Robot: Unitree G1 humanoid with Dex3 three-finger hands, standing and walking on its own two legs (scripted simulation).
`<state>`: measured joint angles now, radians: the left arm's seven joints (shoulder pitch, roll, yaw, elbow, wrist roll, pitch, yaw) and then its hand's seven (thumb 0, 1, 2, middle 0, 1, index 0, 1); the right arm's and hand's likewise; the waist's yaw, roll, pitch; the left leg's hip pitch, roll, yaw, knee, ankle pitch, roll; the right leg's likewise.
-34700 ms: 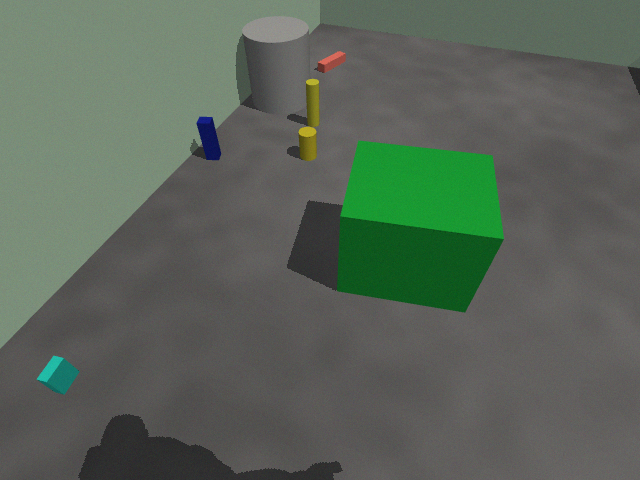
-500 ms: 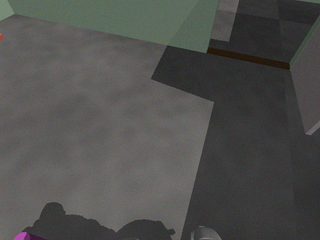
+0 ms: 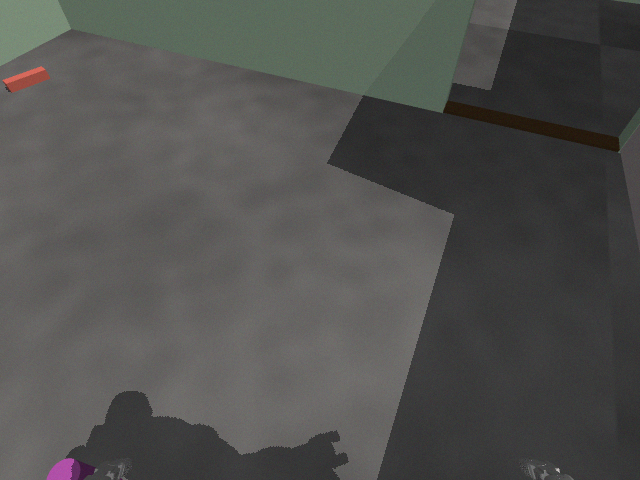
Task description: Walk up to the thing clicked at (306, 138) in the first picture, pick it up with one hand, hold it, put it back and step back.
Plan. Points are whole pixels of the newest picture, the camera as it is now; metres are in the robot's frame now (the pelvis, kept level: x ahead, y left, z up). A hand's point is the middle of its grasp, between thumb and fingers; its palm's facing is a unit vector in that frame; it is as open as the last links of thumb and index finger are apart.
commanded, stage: walk up
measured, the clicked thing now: out of the picture +1.25 +1.98 -0.69
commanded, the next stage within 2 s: stand in 0.28 s
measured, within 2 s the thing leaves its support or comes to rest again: neither
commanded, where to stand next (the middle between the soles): +0.06 -0.01 m, yaw -4 degrees
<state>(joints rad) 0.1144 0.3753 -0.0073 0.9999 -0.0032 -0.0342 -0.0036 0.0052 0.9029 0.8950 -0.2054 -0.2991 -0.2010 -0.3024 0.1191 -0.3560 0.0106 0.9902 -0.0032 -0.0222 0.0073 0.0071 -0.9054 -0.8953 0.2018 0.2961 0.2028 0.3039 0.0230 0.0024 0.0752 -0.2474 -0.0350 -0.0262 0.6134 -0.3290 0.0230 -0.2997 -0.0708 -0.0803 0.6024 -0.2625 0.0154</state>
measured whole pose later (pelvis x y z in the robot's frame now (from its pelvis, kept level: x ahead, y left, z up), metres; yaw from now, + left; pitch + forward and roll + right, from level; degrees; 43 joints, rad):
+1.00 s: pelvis +0.00 -0.03 +0.02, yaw -1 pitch -2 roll +0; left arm 0.09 0.35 0.00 1.16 0.00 -0.01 -0.01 0.00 0.90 0.90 -0.20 -0.30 -0.20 -0.30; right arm 0.12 -0.34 -0.01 1.16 -0.01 0.00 0.01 0.01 -0.91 -0.90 0.20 0.30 0.20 0.30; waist 0.01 0.00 0.06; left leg -0.10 0.02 -0.03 0.32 -0.19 -0.03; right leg -0.16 -0.01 -0.09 0.33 -0.13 -0.03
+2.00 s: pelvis +0.02 -0.04 +0.02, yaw -1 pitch -3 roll +0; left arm 0.10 0.35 0.01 1.15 0.00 -0.01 -0.01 0.00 0.90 0.90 -0.20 -0.30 -0.20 -0.30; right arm 0.14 -0.35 0.01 1.13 -0.01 0.00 0.00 0.01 -0.91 -0.90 0.20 0.30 0.20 0.30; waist 0.01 0.02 0.05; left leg -0.06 0.04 -0.03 0.31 -0.20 -0.05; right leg -0.14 0.01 -0.09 0.33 -0.15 -0.04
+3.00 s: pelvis +0.04 -0.04 +0.02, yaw +0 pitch -2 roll +0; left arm 0.17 0.36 0.07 1.07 0.03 -0.04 -0.04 0.00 0.90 0.89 -0.21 -0.30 -0.20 -0.30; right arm 0.20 -0.38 -0.03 1.07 -0.05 0.00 0.03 0.01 -0.91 -0.90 0.20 0.30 0.20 0.30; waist 0.03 0.01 0.03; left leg -0.22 0.04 0.00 0.70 -0.46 0.03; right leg -0.12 0.00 -0.10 0.36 -0.23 -0.07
